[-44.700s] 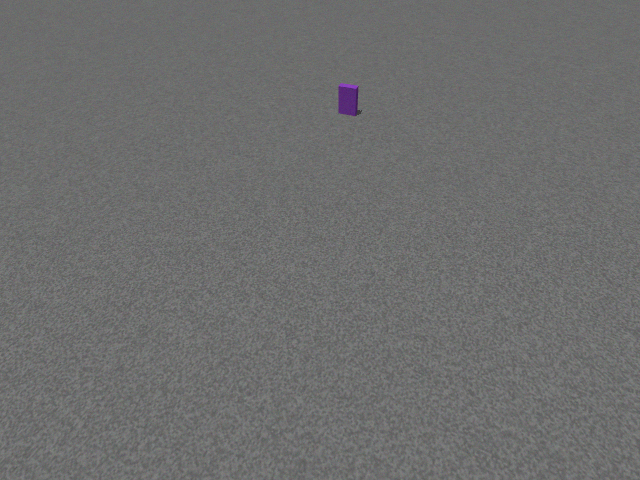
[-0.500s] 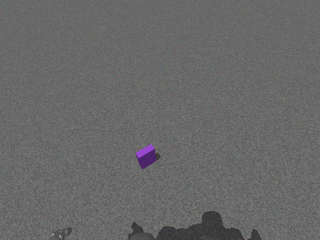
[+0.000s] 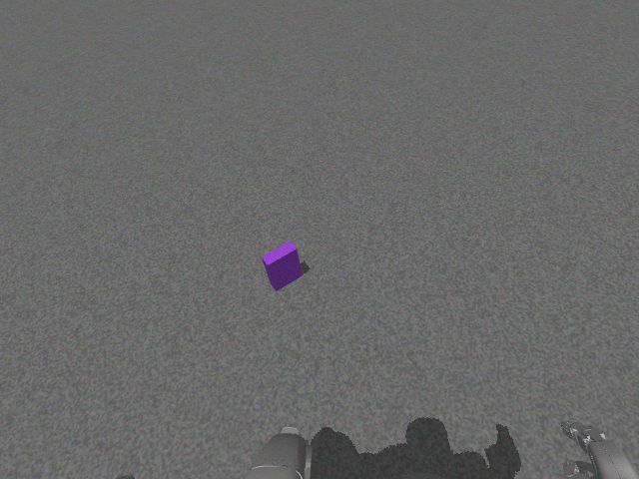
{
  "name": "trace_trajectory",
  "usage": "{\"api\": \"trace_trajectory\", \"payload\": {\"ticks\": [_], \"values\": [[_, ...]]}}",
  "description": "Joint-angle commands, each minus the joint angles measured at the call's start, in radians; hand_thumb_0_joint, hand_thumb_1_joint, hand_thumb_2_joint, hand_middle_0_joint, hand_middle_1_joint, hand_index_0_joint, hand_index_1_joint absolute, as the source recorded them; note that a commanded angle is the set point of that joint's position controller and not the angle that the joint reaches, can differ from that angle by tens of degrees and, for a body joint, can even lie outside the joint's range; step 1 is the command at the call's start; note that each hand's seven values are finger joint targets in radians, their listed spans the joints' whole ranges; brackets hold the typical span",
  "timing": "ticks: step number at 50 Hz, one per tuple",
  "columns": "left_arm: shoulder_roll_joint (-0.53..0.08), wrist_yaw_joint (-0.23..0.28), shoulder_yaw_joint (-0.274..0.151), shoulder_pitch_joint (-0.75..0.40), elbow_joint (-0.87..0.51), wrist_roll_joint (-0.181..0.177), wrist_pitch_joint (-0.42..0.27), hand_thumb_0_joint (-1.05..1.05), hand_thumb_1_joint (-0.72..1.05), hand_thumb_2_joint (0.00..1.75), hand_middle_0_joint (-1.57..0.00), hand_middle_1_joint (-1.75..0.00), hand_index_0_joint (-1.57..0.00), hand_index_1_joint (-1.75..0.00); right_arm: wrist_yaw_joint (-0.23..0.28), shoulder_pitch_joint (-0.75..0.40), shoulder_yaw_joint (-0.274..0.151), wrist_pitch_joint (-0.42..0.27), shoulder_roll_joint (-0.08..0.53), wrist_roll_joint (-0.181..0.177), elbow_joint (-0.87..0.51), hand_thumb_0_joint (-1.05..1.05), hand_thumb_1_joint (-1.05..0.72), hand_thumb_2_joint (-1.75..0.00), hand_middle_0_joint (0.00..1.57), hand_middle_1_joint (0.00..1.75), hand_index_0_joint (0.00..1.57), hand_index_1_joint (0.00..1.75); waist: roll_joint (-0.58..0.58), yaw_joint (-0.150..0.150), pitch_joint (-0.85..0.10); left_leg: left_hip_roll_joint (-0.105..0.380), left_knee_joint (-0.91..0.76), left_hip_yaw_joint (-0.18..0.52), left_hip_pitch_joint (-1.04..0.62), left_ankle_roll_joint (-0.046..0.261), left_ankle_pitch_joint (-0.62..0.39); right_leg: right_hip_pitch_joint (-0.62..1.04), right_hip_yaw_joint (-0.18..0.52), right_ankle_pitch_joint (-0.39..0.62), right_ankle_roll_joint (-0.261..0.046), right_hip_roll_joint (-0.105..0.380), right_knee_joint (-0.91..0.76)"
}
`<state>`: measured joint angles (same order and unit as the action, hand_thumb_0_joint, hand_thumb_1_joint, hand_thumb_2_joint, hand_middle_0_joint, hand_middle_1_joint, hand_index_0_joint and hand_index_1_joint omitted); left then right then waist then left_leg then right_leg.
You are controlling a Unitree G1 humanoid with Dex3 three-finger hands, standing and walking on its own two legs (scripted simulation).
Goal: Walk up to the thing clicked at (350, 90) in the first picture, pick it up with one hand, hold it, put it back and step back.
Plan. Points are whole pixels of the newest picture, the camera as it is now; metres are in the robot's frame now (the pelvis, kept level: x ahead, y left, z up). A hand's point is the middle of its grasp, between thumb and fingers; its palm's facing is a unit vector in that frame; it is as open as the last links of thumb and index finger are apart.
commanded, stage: step back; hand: left
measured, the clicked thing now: (282, 266) +0.80 +0.21 -0.66
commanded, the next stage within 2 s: stand in 1.70 s
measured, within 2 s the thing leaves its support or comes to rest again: neither
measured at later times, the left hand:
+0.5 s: hand out of the picture -0.07 +0.26 -0.13, palm faces +0.05 -0.92 -0.38, open 7.4 cm
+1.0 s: hand out of the picture -0.21 +0.26 -0.13, palm faces +0.07 -0.92 -0.39, open 7.4 cm
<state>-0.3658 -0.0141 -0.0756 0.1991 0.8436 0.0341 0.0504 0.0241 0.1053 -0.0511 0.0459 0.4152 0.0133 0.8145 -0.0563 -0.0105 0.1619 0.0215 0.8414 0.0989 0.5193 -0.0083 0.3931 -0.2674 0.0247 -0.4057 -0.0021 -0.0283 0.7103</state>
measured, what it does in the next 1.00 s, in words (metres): walks backwards: left foot, then right foot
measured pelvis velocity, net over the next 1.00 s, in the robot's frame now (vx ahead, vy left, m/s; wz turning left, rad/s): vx -0.24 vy -0.03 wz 0.07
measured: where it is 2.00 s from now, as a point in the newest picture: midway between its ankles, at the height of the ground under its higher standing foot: outside the picture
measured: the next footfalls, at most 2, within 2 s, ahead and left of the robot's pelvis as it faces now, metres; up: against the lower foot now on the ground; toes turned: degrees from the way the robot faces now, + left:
left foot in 0.26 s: -0.06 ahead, +0.12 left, +0.00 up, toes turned +3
right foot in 0.56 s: -0.18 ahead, -0.14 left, +0.00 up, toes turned +4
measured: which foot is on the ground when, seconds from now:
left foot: up 0.00-0.24, down 0.26-0.60, up 0.62-0.84, down 0.86-1.00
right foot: down 0.00-0.28, up 0.30-0.54, down 0.56-1.00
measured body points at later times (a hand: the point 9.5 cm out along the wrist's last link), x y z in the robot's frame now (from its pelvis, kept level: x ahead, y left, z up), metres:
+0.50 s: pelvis -0.17 -0.02 +0.01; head -0.12 -0.01 +0.46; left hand -0.08 +0.30 -0.11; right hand -0.04 -0.32 -0.10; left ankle -0.10 +0.11 -0.71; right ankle -0.20 -0.15 -0.66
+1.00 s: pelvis -0.24 -0.03 +0.02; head -0.24 -0.03 +0.46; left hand -0.22 +0.30 -0.10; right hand -0.16 -0.33 -0.11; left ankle -0.23 +0.10 -0.71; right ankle -0.24 -0.15 -0.69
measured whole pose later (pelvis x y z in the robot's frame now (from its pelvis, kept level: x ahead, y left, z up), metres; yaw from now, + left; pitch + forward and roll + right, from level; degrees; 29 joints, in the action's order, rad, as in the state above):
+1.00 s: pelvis -0.24 -0.03 +0.02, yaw +4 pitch -3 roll +1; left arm -0.40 -0.01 -0.06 0.23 0.98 0.02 0.01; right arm -0.03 0.23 -0.05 -0.01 0.35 0.04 0.99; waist 0.02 -0.01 0.06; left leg -0.03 0.57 0.02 0.25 0.02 0.28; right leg -0.30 0.01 -0.50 -0.02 0.03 0.79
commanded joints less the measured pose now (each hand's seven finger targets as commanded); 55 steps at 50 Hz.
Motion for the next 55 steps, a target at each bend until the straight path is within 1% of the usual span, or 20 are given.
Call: {"api": "trace_trajectory", "payload": {"ticks": [1, 9, 12, 14, 15, 19, 25, 27, 29, 30, 31, 33, 38, 42, 43, 45, 46, 53, 54, 55], "values": [[-0.292, 0.037, -0.075, -0.130, -0.132, 0.007, -0.041, 0.00, 0.90, 0.90, -0.20, -0.30, -0.20, -0.30, 0.017, 0.042, -0.058, -0.020, 0.189, -0.015, -0.056, 0.00, -0.90, -0.90, 0.20, 0.30, 0.20, 0.30, 0.161, 0.027, -0.104, -0.123, 0.389, 0.095, -0.008, 0.015, 0.108, -0.130, 0.289, 0.384, -0.230, 0.306, -0.294], [-0.271, 0.056, -0.067, -0.042, -0.137, 0.008, -0.022, 0.00, 0.90, 0.90, -0.20, -0.30, -0.20, -0.30, 0.009, 0.080, -0.044, -0.033, 0.145, 0.007, -0.046, 0.00, -0.90, -0.90, 0.20, 0.30, 0.20, 0.30, 0.278, -0.025, -0.182, -0.048, -0.078, -0.054, -0.090, 0.007, 0.118, 0.139, 0.200, 0.578, -0.190, 0.280, -0.164], [-0.245, 0.045, -0.049, -0.070, -0.150, -0.012, -0.003, 0.00, 0.90, 0.90, -0.20, -0.30, -0.20, -0.30, 0.006, 0.180, -0.059, -0.040, 0.154, 0.015, 0.007, 0.00, -0.90, -0.90, 0.20, 0.30, 0.20, 0.30, 0.182, 0.016, -0.237, -0.049, -0.427, -0.100, -0.294, 0.027, -0.202, 0.067, 0.144, 0.466, -0.119, 0.224, -0.025], [-0.194, 0.045, -0.031, -0.066, -0.167, -0.027, -0.004, 0.00, 0.90, 0.90, -0.20, -0.30, -0.20, -0.30, -0.004, 0.089, -0.091, -0.036, 0.338, 0.017, -0.025, 0.00, -0.90, -0.90, 0.20, 0.30, 0.20, 0.30, -0.168, 0.001, -0.226, 0.312, -0.484, 0.356, -0.313, 0.228, -0.394, -0.191, -0.033, -0.090, -0.024, -0.017, 0.205], [-0.230, 0.055, -0.054, -0.119, -0.154, -0.014, -0.001, 0.00, 0.90, 0.90, -0.20, -0.30, -0.20, -0.30, -0.004, 0.081, -0.099, -0.040, 0.360, 0.021, -0.038, 0.00, -0.90, -0.90, 0.20, 0.30, 0.20, 0.30, -0.170, 0.055, -0.208, 0.402, -0.515, 0.478, -0.188, 0.341, -0.427, -0.151, 0.083, -0.254, -0.013, -0.021, 0.427], [-0.223, 0.044, -0.057, 0.004, -0.076, -0.033, 0.007, 0.00, 0.90, 0.90, -0.20, -0.30, -0.20, -0.30, 0.013, -0.040, -0.055, -0.041, 0.234, 0.023, -0.044, 0.00, -0.90, -0.90, 0.20, 0.30, 0.20, 0.30, -0.059, -0.046, -0.154, 0.245, -0.421, 0.151, -0.156, 0.246, -0.468, -0.156, 0.133, -0.111, -0.021, -0.047, 0.589], [-0.196, 0.025, -0.047, 0.001, -0.045, -0.015, -0.031, 0.00, 0.90, 0.90, -0.20, -0.30, -0.20, -0.30, 0.003, 0.041, -0.069, -0.024, 0.241, 0.032, -0.021, 0.00, -0.90, -0.90, 0.20, 0.30, 0.20, 0.30, -0.142, 0.028, -0.218, 0.207, -0.390, 0.142, -0.343, 0.216, -0.169, -0.058, 0.001, -0.132, -0.002, 0.011, -0.030], [-0.188, 0.027, -0.048, 0.103, 0.031, -0.006, -0.049, 0.00, 0.90, 0.90, -0.20, -0.30, -0.20, -0.30, -0.006, 0.020, -0.067, -0.006, 0.249, 0.019, -0.012, 0.00, -0.90, -0.90, 0.20, 0.30, 0.20, 0.30, -0.114, -0.016, -0.226, 0.164, -0.337, 0.081, -0.245, 0.172, -0.070, 0.112, -0.075, 0.046, -0.024, -0.025, -0.311], [-0.288, 0.033, -0.079, 0.116, 0.041, 0.021, -0.065, 0.00, 0.90, 0.90, -0.20, -0.30, -0.20, -0.30, -0.012, 0.038, -0.031, -0.007, 0.128, 0.014, -0.031, 0.00, -0.90, -0.90, 0.20, 0.30, 0.20, 0.30, 0.189, -0.020, -0.163, -0.023, -0.044, -0.027, 0.118, 0.049, 0.120, 0.214, 0.353, -0.155, -0.097, 0.198, -0.402], [-0.413, 0.036, -0.101, 0.022, -0.010, 0.023, -0.060, 0.00, 0.90, 0.90, -0.20, -0.30, -0.20, -0.30, 0.003, -0.056, -0.045, -0.008, 0.148, 0.014, -0.053, 0.00, -0.90, -0.90, 0.20, 0.30, 0.20, 0.30, 0.307, -0.077, -0.116, -0.051, 0.072, 0.065, 0.033, 0.009, 0.200, -0.118, 0.595, -0.289, -0.250, 0.439, -0.493], [-0.396, 0.039, -0.098, -0.056, -0.030, 0.018, -0.068, 0.00, 0.90, 0.90, -0.20, -0.30, -0.20, -0.30, 0.002, -0.060, -0.062, -0.009, 0.202, 0.010, -0.037, 0.00, -0.90, -0.90, 0.20, 0.30, 0.20, 0.30, 0.222, -0.045, -0.034, -0.024, 0.189, 0.132, -0.012, -0.003, 0.149, -0.220, 0.590, -0.298, -0.274, 0.452, -0.494], [-0.289, 0.042, -0.063, -0.111, -0.027, 0.011, -0.082, 0.00, 0.90, 0.90, -0.20, -0.30, -0.20, -0.30, -0.002, 0.010, -0.050, -0.024, 0.171, 0.001, 0.017, 0.00, -0.90, -0.90, 0.20, 0.30, 0.20, 0.30, 0.105, 0.017, -0.039, -0.079, 0.207, 0.085, 0.007, 0.007, 0.029, -0.093, 0.280, 0.093, -0.175, 0.274, -0.357], [-0.291, 0.032, -0.070, -0.004, 0.003, 0.019, -0.091, 0.00, 0.90, 0.90, -0.20, -0.30, -0.20, -0.30, -0.027, -0.011, -0.044, -0.043, 0.155, 0.020, 0.026, 0.00, -0.90, -0.90, 0.20, 0.30, 0.20, 0.30, 0.220, -0.055, -0.081, -0.029, -0.040, -0.018, -0.027, -0.013, 0.080, 0.051, 0.247, -0.099, -0.174, 0.255, -0.353], [-0.279, 0.020, -0.048, -0.026, 0.006, 0.002, -0.071, 0.00, 0.90, 0.90, -0.20, -0.30, -0.20, -0.30, -0.032, 0.066, -0.054, -0.067, 0.137, 0.019, 0.082, 0.00, -0.90, -0.90, 0.20, 0.30, 0.20, 0.30, 0.200, -0.008, -0.113, -0.062, -0.422, -0.116, -0.325, 0.013, -0.025, -0.033, 0.177, 0.001, -0.144, 0.238, -0.265], [-0.237, 0.018, -0.029, -0.017, 0.008, 0.001, -0.068, 0.00, 0.90, 0.90, -0.20, -0.30, -0.20, -0.30, -0.027, 0.094, -0.062, -0.075, 0.145, 0.025, 0.100, 0.00, -0.90, -0.90, 0.20, 0.30, 0.20, 0.30, 0.160, 0.009, -0.135, -0.045, -0.469, -0.064, -0.428, 0.028, -0.067, -0.085, 0.139, 0.069, -0.114, 0.212, -0.188], [-0.203, 0.018, -0.022, -0.059, 0.023, -0.026, -0.067, 0.00, 0.90, 0.90, -0.20, -0.30, -0.20, -0.30, -0.028, 0.095, -0.079, -0.081, 0.267, 0.026, 0.098, 0.00, -0.90, -0.90, 0.20, 0.30, 0.20, 0.30, -0.084, 0.022, -0.149, 0.244, -0.601, 0.395, -0.342, 0.189, 0.375, -0.182, -0.044, -0.132, -0.026, 0.045, 0.038], [-0.255, 0.019, -0.037, -0.068, 0.031, -0.013, -0.069, 0.00, 0.90, 0.90, -0.20, -0.30, -0.20, -0.30, -0.032, 0.088, -0.088, -0.081, 0.289, 0.026, 0.091, 0.00, -0.90, -0.90, 0.20, 0.30, 0.20, 0.30, -0.063, 0.035, -0.103, 0.285, -0.635, 0.445, -0.243, 0.238, 0.421, -0.150, 0.002, -0.178, -0.027, 0.061, 0.149], [-0.181, 0.018, -0.035, 0.050, 0.115, -0.007, -0.101, 0.00, 0.90, 0.90, -0.20, -0.30, -0.20, -0.30, -0.037, 0.004, -0.049, -0.063, 0.173, 0.012, 0.090, 0.00, -0.90, -0.90, 0.20, 0.30, 0.20, 0.30, -0.073, -0.041, -0.136, 0.122, -0.429, 0.099, -0.147, 0.111, 0.001, 0.172, -0.078, 0.083, -0.030, 0.009, -0.287], [-0.209, 0.025, -0.045, 0.078, 0.125, 0.000, -0.106, 0.00, 0.90, 0.90, -0.20, -0.30, -0.20, -0.30, -0.036, 0.003, -0.037, -0.060, 0.136, 0.004, 0.084, 0.00, -0.90, -0.90, 0.20, 0.30, 0.20, 0.30, -0.010, -0.058, -0.157, 0.084, -0.331, 0.053, -0.075, 0.071, -0.033, 0.273, 0.005, 0.101, -0.044, 0.052, -0.327], [-0.287, 0.031, -0.062, 0.100, 0.124, 0.010, -0.111, 0.00, 0.90, 0.90, -0.20, -0.30, -0.20, -0.30, -0.033, -0.010, -0.027, -0.060, 0.093, 0.000, 0.067, 0.00, -0.90, -0.90, 0.20, 0.30, 0.20, 0.30, 0.168, -0.076, -0.141, -0.041, -0.142, -0.007, 0.070, 0.024, 0.046, 0.285, 0.319, -0.090, -0.109, 0.233, -0.439]]}}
